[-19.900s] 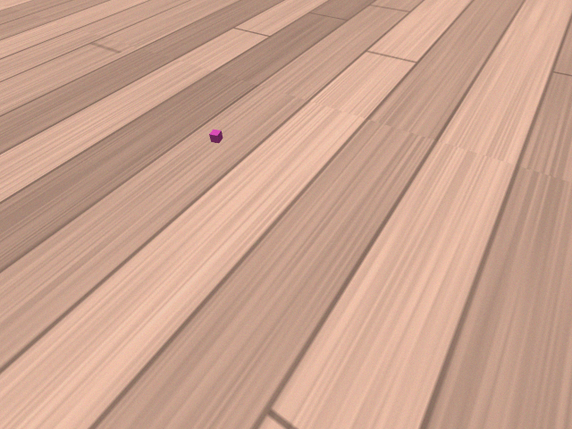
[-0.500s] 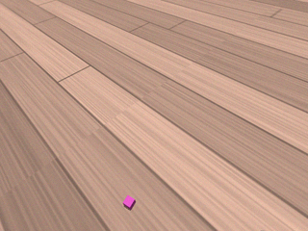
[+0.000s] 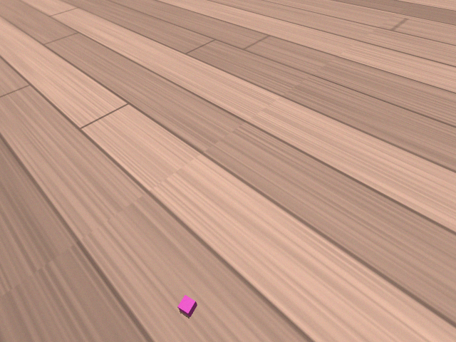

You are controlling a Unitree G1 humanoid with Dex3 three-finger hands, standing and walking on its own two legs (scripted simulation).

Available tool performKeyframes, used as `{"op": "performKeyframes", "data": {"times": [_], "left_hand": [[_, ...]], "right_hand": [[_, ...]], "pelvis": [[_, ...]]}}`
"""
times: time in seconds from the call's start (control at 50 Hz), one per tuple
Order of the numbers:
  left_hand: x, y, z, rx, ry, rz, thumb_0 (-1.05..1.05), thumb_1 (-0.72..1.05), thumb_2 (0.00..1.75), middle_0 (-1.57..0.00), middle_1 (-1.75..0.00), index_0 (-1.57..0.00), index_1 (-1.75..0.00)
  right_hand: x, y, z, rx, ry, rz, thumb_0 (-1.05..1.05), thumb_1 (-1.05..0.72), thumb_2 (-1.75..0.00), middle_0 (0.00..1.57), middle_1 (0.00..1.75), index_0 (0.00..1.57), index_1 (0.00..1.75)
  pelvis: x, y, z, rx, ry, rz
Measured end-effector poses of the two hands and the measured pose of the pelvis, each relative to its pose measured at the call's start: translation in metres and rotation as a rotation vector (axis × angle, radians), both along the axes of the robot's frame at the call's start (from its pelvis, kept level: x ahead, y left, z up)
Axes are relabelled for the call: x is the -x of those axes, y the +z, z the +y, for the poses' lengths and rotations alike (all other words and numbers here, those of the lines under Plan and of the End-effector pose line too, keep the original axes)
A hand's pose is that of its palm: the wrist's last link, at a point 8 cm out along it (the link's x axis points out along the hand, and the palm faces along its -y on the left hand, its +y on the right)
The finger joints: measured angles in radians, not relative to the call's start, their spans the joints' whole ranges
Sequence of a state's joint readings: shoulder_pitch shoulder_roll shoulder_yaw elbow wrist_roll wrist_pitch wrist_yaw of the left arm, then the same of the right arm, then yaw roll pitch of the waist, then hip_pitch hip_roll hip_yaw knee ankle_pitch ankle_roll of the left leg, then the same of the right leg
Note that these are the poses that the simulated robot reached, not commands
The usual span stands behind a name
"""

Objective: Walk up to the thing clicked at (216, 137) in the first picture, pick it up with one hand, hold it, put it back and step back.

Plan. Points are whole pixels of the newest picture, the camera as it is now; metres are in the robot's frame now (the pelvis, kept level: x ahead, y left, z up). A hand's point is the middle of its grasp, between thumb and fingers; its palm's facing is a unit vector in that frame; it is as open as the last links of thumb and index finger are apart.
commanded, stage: walk up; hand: left
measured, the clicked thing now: (187, 305) +0.40 +0.25 -0.75
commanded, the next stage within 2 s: stand in 0.50 s
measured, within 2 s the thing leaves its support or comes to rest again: neither
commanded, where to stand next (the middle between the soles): +0.02 +0.01 m, yaw +0 degrees
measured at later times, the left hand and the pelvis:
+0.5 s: hand out of the picture +0.06 +0.25 -0.15, palm faces -0.01 -0.93 -0.37, open 7.4 cm; pelvis -0.01 -0.01 +0.00, yaw +0 degrees
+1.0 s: hand out of the picture +0.05 +0.24 -0.15, palm faces -0.03 -0.94 -0.35, open 7.4 cm; pelvis -0.02 -0.01 +0.00, yaw +0 degrees
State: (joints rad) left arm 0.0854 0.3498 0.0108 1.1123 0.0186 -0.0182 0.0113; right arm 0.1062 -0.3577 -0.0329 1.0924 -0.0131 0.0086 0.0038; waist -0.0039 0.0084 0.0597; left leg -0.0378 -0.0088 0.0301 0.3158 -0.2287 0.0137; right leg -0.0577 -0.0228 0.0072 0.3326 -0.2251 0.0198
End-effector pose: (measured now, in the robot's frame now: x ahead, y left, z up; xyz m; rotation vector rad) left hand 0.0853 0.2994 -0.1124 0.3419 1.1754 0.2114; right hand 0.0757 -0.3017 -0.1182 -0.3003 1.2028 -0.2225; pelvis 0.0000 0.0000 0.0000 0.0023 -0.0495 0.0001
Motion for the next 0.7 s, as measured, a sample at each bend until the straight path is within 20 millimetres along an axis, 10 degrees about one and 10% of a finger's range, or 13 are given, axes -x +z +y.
{"op": "performKeyframes", "data": {"times": [0.7], "left_hand": [[0.031,-0.004,-0.012,0.02,0.011,0.044,0.0,0.9,0.9,-0.2,-0.3,-0.2,-0.3]], "right_hand": [[0.021,-0.001,-0.003,-0.005,0.016,0.022,0.0,-0.9,-0.9,0.2,0.3,0.2,0.3]], "pelvis": [[0.016,0.002,-0.009,0.001,0.001,0.003]]}}
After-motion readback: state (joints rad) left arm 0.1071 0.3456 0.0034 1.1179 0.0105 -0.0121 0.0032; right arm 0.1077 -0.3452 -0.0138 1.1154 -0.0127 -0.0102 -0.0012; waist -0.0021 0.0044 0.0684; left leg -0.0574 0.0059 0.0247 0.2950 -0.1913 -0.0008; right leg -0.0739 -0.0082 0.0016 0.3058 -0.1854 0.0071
